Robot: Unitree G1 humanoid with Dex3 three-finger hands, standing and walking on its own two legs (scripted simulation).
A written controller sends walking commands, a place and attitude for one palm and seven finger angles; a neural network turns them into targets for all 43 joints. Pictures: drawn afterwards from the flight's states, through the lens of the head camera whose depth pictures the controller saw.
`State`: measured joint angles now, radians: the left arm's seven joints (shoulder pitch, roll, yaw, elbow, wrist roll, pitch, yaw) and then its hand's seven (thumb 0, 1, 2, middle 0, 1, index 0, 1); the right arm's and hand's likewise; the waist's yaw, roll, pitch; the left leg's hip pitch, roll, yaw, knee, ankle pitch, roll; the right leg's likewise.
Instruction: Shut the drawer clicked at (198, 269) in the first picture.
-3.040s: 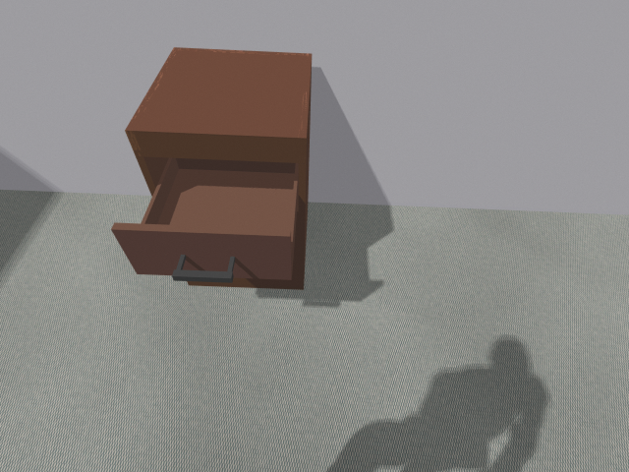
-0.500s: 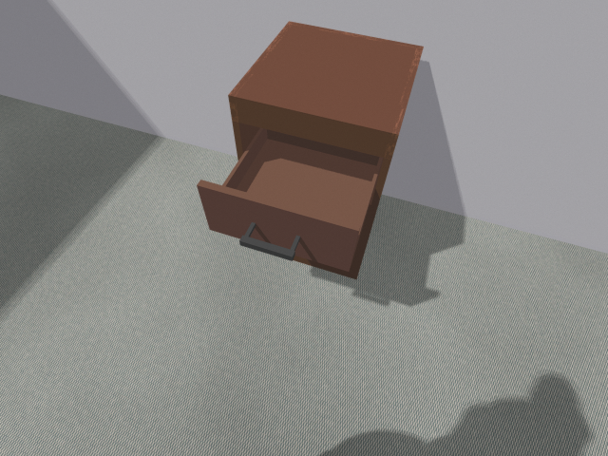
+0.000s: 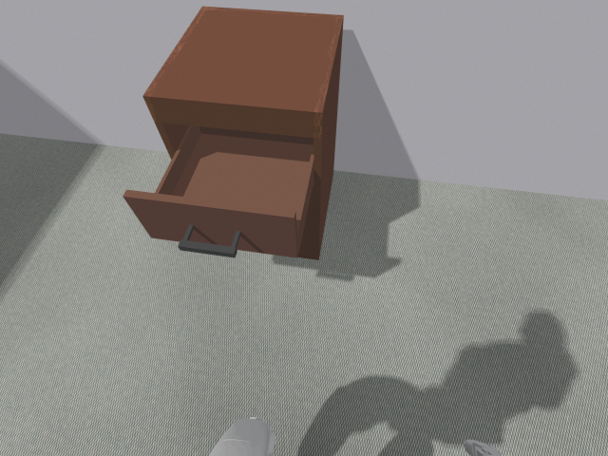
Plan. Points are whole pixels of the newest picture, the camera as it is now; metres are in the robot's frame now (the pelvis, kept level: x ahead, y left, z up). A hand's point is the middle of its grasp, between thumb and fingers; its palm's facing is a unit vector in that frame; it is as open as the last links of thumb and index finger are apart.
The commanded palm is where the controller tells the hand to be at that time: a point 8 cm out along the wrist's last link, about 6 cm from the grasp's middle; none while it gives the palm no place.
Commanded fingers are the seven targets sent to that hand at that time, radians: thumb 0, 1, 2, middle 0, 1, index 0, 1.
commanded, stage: take the last steps up to it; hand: left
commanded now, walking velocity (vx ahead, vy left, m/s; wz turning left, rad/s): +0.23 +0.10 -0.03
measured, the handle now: (210, 240) +0.54 +0.28 -0.25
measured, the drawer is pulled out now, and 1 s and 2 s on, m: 0.24 0.24 0.24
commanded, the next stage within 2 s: come to a stop and stand still in 0.48 s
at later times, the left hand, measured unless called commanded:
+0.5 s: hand (162, 438) +0.14 +0.24 -0.18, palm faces +0.01 -0.98 -0.21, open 7.4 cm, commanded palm none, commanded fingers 0.00 0.90 0.90 -0.20 -0.30 -0.20 -0.30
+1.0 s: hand (195, 365) +0.25 +0.22 -0.18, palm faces +0.03 -0.97 -0.23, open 7.3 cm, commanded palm none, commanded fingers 0.00 0.90 0.90 -0.20 -0.30 -0.20 -0.30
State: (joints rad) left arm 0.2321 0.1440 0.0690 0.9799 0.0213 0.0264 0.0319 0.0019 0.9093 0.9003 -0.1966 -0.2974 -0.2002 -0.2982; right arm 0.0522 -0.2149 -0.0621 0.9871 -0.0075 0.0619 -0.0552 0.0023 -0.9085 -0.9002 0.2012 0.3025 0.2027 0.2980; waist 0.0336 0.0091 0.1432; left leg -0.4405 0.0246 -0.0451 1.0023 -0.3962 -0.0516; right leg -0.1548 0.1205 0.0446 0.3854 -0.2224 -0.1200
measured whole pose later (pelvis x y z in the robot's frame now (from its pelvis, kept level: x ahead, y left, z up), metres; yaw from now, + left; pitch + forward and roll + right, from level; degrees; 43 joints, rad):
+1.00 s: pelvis +0.17 +0.03 -0.01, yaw -1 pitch +0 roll +1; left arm 0.12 0.17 0.06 1.00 0.00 0.03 0.04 0.00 0.92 0.90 -0.20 -0.30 -0.20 -0.30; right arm 0.20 -0.16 -0.03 1.01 -0.03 0.03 -0.05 0.00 -0.91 -0.90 0.20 0.30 0.20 0.30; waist 0.00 0.00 0.14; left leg -0.19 0.02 0.04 0.48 -0.30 -0.01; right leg -0.25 0.00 -0.05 0.67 -0.42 -0.02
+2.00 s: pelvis +0.13 +0.09 +0.00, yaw -3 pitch -1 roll +0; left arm 0.37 0.17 -0.01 1.06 0.02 0.00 0.03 0.00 0.91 0.90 -0.19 -0.30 -0.20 -0.30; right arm 0.35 -0.16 0.01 1.06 -0.02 0.00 -0.01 0.00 -0.91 -0.90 0.20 0.30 0.20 0.30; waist 0.00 -0.01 0.01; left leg -0.22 -0.06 0.05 0.45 -0.21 0.07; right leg -0.22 -0.05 0.01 0.47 -0.24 0.03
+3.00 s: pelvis +0.15 +0.06 -0.01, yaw -3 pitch -1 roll +0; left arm 0.34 0.14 -0.02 1.08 0.02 -0.02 0.04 0.00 0.91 0.90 -0.20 -0.30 -0.20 -0.30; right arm 0.32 -0.16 0.02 1.05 -0.02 -0.01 -0.01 0.00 -0.91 -0.90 0.20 0.30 0.20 0.30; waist -0.01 0.03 0.01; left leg -0.25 -0.02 0.02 0.57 -0.31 0.03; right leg -0.23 -0.01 -0.01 0.55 -0.31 0.00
